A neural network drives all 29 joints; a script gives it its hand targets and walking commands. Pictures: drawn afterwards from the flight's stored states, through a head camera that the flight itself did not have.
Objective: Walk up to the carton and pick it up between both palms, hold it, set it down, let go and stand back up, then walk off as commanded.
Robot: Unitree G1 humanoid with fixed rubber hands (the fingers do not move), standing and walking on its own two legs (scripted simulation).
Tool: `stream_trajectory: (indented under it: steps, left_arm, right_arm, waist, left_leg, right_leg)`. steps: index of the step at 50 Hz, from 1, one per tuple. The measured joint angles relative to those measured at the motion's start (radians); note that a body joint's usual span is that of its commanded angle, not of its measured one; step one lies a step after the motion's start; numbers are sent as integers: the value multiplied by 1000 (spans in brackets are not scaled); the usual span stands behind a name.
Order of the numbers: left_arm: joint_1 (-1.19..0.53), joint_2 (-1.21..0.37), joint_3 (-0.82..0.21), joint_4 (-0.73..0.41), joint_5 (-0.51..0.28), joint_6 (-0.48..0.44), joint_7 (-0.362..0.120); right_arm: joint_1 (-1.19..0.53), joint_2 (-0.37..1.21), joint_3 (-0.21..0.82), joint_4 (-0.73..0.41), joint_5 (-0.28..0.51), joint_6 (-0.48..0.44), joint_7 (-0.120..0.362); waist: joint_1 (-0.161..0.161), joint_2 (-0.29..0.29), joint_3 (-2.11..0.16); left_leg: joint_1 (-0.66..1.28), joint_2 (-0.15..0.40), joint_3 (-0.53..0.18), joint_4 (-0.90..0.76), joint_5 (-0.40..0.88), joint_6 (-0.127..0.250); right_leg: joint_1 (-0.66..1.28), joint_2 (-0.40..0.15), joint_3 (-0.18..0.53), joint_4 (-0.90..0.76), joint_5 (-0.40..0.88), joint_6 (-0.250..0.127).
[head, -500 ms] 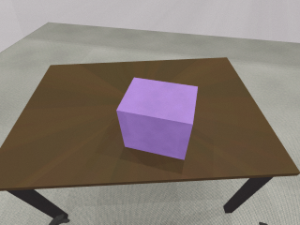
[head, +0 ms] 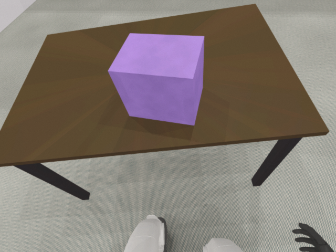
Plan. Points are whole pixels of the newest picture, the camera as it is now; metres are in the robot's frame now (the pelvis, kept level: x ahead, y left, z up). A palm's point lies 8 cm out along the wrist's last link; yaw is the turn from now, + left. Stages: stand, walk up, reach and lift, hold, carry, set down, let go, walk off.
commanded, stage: walk off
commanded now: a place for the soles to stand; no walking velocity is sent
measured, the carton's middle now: (162, 80) +0.59 +0.06 +0.00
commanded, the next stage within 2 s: none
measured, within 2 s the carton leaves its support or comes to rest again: neither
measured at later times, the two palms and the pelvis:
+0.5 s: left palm out of the picture -0.03 +0.31 -0.04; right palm out of the picture -0.02 -0.33 -0.10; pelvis -0.12 -0.01 +0.02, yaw +3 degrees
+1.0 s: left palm out of the picture -0.22 +0.42 -0.10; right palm out of the picture -0.17 -0.25 -0.02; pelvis -0.27 +0.08 +0.03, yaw +4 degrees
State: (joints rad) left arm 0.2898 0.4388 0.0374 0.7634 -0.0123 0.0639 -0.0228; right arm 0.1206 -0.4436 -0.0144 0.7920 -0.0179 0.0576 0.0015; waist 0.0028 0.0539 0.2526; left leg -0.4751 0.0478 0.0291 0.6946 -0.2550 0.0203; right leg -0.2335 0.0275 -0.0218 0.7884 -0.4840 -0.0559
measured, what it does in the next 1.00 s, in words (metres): walks backwards: left foot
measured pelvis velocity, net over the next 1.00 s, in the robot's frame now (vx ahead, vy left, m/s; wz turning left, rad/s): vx -0.27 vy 0.08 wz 0.07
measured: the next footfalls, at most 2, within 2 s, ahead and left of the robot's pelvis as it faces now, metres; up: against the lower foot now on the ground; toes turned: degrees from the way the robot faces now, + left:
left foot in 0.74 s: -0.18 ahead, +0.17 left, +0.00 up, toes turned -2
right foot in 1.38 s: -0.29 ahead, -0.08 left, +0.00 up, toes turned +11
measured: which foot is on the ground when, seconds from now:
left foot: up 0.00-0.72, down 0.74-1.00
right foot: down 0.00-0.76, up 0.78-1.00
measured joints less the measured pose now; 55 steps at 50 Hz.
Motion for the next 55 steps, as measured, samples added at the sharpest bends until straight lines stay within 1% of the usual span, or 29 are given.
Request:
stream_trajectory:
  steps: [2,3,4,7,8,10,15,22,27,31,33,36,37,38,39,40,41,43,45,47,50,55]
  left_arm:
    - [17,-21,0,0,1,-1,9]
    - [24,-27,0,0,3,0,12]
    - [27,-32,0,0,4,0,17]
    - [4,-35,3,-2,4,-11,36]
    - [-15,-33,8,-2,4,-17,41]
    - [-58,-31,20,-2,4,-27,48]
    - [-132,-45,22,-2,4,-40,56]
    - [-119,-88,22,-1,4,-33,60]
    - [-128,-82,23,-2,4,-26,58]
    - [-160,-54,27,-2,4,-22,57]
    - [-181,-32,32,-2,4,-18,54]
    - [-210,2,35,-2,4,-11,48]
    - [-218,11,35,-1,4,-4,47]
    - [-229,20,36,-1,4,3,48]
    - [-228,22,37,0,4,9,48]
    - [-220,20,37,0,4,14,47]
    - [-204,16,37,0,4,18,46]
    - [-166,10,36,-1,4,19,42]
    - [-128,15,37,-1,4,19,39]
    - [-86,31,37,-1,4,19,36]
    - [-27,52,37,-1,4,15,39]
    - [-2,61,37,-2,4,5,45]
  right_arm:
    - [1,0,0,-1,1,19,-3]
    - [1,-1,0,-1,1,25,-6]
    - [1,-4,0,-1,2,30,-9]
    - [4,-17,0,-2,12,33,-12]
    - [6,-21,0,-2,13,33,-13]
    - [12,-26,0,-2,14,33,-15]
    - [38,-35,0,-2,14,33,-23]
    - [75,-36,0,3,14,34,-23]
    - [108,-36,1,8,14,34,-15]
    - [149,-37,1,9,14,34,3]
    - [168,-36,1,9,14,34,9]
    - [190,-36,1,8,14,34,17]
    - [198,-36,0,9,14,30,17]
    - [197,-27,1,10,14,28,17]
    - [199,-19,1,11,10,27,17]
    - [203,-14,0,11,5,26,17]
    - [205,-9,0,11,3,26,17]
    - [205,-7,0,10,0,24,16]
    - [201,-7,0,9,-5,13,10]
    - [175,-7,0,8,-6,5,3]
    - [124,-5,0,-13,-6,-5,-3]
    - [59,0,1,-64,-6,-13,-3]
  waist:
    - [0,-12,-17]
    - [1,-18,-34]
    - [1,-19,-53]
    - [1,-7,-106]
    - [0,-5,-112]
    - [0,-5,-112]
    - [0,-2,-77]
    - [-1,-1,-59]
    - [-1,-3,-68]
    - [-1,-12,-83]
    - [-2,-27,-85]
    - [-4,-53,-86]
    - [-5,-59,-87]
    - [-4,-85,-65]
    - [-5,-100,-47]
    - [-6,-100,-41]
    - [-7,-94,-43]
    - [-18,-74,-58]
    - [-17,-78,-93]
    - [-17,-94,-117]
    - [-16,-103,-115]
    - [-16,-107,-79]
  left_leg:
    - [-23,-74,-29,179,-147,0]
    - [-30,-108,-37,261,-186,0]
    - [-32,-139,-52,332,-200,0]
    - [-28,-197,-113,457,-160,0]
    - [-23,-211,-130,479,-142,-2]
    - [-7,-220,-144,492,-122,-6]
    - [31,-224,-145,499,-111,-17]
    - [67,-223,-145,476,-138,-21]
    - [71,-208,-145,479,-164,-21]
    - [85,-183,-146,459,-200,-21]
    - [116,-161,-147,384,-230,-21]
    - [191,-106,-148,153,-237,-13]
    - [214,-88,-147,66,-219,-5]
    - [215,-100,-135,54,-192,-3]
    - [212,-108,-127,59,-166,-2]
    - [206,-101,-127,60,-145,-2]
    - [203,-87,-128,50,-126,-1]
    - [199,-55,-148,-1,-83,3]
    - [184,-46,-157,-77,-36,3]
    - [164,-47,-156,-137,3,-1]
    - [137,-45,-155,-175,82,1]
    - [111,-57,-155,-194,119,3]
  right_leg:
    - [4,-27,6,-8,31,-15]
    - [2,-40,12,-17,43,-17]
    - [-1,-49,18,-32,56,-17]
    - [-23,-50,16,-97,111,-16]
    - [-30,-50,12,-116,130,-16]
    - [-44,-48,3,-147,165,-16]
    - [-63,-40,-22,-187,225,-16]
    - [-68,-37,-38,-210,286,-16]
    - [-101,-41,-42,-210,329,-16]
    - [-154,-50,-47,-210,367,-16]
    - [-183,-58,-48,-211,386,-16]
    - [-230,-67,-52,-211,405,-16]
    - [-252,-68,-54,-200,394,-13]
    - [-261,-82,-42,-176,345,-12]
    - [-273,-76,-18,-128,239,-12]
    - [-293,-43,20,-46,157,-12]
    - [-313,1,55,46,110,-12]
    - [-324,76,100,191,72,-11]
    - [-318,111,148,271,95,-11]
    - [-293,120,178,327,125,-11]
    - [-210,120,189,338,136,-4]
    - [-113,120,191,298,74,6]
